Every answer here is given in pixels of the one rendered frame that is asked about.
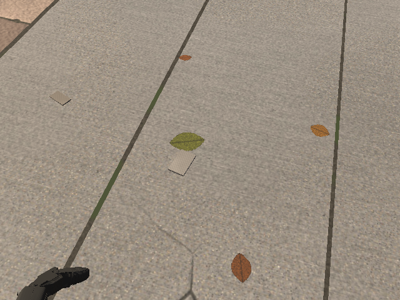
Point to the robot left hand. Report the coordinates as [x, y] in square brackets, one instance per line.
[51, 281]

